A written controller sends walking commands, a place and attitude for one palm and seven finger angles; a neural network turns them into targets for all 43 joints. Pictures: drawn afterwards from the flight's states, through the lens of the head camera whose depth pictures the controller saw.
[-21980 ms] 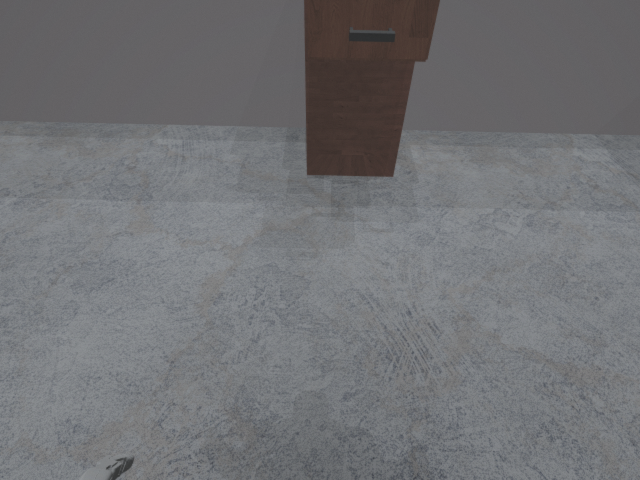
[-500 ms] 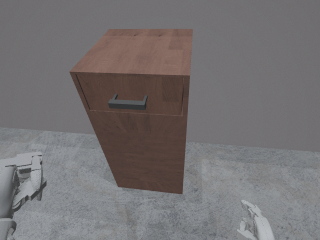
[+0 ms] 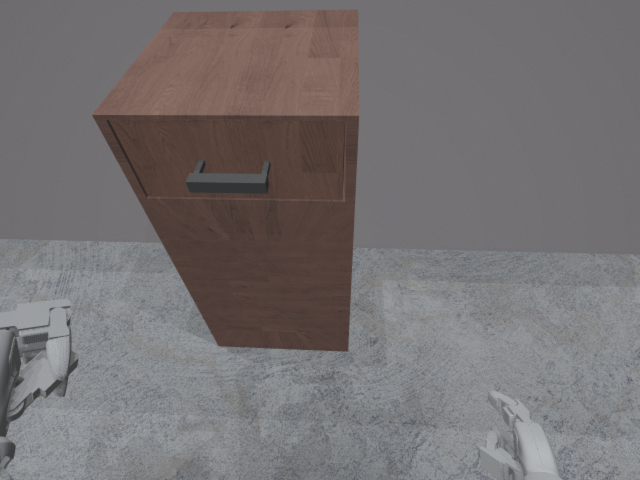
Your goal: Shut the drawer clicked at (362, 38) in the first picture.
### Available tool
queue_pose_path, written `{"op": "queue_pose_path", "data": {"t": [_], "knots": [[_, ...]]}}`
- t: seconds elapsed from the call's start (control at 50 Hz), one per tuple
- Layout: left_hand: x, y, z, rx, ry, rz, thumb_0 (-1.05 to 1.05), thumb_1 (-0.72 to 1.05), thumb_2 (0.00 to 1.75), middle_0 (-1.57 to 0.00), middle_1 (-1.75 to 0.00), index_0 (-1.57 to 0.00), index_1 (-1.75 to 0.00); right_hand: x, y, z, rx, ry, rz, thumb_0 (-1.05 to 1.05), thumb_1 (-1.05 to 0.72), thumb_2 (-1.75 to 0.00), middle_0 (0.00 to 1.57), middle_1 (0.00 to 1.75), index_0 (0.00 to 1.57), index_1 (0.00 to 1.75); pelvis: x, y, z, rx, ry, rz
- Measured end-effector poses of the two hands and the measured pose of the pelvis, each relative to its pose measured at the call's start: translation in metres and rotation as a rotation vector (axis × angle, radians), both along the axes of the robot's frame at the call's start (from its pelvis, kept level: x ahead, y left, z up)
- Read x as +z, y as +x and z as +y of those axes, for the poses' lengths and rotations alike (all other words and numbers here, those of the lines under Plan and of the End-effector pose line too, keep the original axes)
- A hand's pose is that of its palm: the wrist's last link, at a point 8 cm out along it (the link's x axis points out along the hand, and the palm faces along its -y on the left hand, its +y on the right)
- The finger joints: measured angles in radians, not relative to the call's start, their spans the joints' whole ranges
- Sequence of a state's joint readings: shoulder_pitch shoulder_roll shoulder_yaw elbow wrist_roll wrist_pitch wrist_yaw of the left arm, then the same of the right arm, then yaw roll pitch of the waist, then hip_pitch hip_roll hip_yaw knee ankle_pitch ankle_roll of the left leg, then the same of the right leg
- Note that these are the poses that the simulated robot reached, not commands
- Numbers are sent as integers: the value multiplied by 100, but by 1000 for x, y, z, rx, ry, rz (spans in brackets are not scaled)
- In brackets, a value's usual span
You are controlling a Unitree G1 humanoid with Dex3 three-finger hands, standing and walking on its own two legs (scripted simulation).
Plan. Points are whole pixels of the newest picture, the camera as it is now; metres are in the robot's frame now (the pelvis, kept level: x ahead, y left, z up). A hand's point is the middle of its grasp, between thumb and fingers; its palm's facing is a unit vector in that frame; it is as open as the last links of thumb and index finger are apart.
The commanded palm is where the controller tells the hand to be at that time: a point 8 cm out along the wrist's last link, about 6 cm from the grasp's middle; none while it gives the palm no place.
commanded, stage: step back with the hand held close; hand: left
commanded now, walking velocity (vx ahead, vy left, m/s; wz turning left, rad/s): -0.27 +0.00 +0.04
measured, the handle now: (230, 174) +0.59 +0.19 +0.03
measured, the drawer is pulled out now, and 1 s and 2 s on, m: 0.00 0.00 0.00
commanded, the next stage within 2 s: stop stepping back and stand still in 0.96 s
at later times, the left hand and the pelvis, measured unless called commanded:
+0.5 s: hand out of the picture +0.10 +0.26 +0.15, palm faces +0.36 -0.80 -0.48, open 3.2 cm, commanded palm +0.04 +0.30 +0.17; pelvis -0.08 +0.02 -0.01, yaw +2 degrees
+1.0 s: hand out of the picture +0.02 +0.24 +0.16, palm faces +0.29 -0.85 -0.43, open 3.3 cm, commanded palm -0.04 +0.30 +0.17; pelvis -0.17 +0.02 -0.02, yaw -1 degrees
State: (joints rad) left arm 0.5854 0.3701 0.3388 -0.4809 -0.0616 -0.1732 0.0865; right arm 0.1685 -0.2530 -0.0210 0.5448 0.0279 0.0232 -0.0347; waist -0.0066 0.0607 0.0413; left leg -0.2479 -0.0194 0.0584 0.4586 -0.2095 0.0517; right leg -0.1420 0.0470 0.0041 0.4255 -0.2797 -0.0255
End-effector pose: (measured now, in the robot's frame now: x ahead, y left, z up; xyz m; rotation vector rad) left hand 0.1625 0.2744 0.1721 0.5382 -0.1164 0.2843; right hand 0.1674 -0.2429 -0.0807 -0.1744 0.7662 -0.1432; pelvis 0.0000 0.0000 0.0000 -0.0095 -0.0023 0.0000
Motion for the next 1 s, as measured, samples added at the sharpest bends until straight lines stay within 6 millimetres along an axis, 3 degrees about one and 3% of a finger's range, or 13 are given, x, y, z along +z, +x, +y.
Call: {"op": "queue_pose_path", "data": {"t": [0.1, 0.3, 0.48, 0.62, 0.8, 0.92, 1.0], "knots": [[-11, -13, 2, -42, -2, 62, 1, 89, 90, -140, -160, -140, -160, 1, -22, 0, -32, -34, 43, 1, -91, -90, 20, 30, 20, 30, -1, -13, 5, -2, -2, 13], [17, -59, 19, -31, 81, -88, 1, 89, 90, -141, -160, -141, -160, 6, -45, 22, 12, -43, -25, 1, -91, -90, 20, 30, 20, 30, -7, -49, 16, 13, -15, 5], [1, -101, 26, 33, 37, -81, 1, 89, 90, -141, -160, -141, -160, 0, -75, 37, 55, -30, -46, 1, -90, -90, 20, 30, 20, 30, -11, -81, 19, 31, -29, -6], [7, -118, 25, -24, 17, -192, 1, 89, 90, -141, -160, -141, -160, 1, -107, 34, 62, -93, 0, 1, -90, -90, 20, 30, 20, 30, -14, -100, 24, 44, -49, -15], [20, -145, 45, -7, 111, -209, 1, 89, 90, -141, -160, -141, -160, 5, -133, 39, 53, -83, -17, 1, -90, -90, 20, 30, 20, 30, -12, -127, 26, 61, -74, 35], [-2, -170, 26, -46, 41, -140, 1, 89, 90, -141, -160, -141, -160, -5, -146, 43, 94, -47, -36, 1, -90, -90, 20, 30, 20, 30, -19, -161, 18, -4, -50, 80], [5, -178, 11, -122, 3, -203, 1, 89, 90, -141, -160, -141, -160, -7, -171, 43, 67, -48, 9, 1, -90, -90, 20, 30, 20, 30, -16, -172, 18, -9, -59, 33]]}}
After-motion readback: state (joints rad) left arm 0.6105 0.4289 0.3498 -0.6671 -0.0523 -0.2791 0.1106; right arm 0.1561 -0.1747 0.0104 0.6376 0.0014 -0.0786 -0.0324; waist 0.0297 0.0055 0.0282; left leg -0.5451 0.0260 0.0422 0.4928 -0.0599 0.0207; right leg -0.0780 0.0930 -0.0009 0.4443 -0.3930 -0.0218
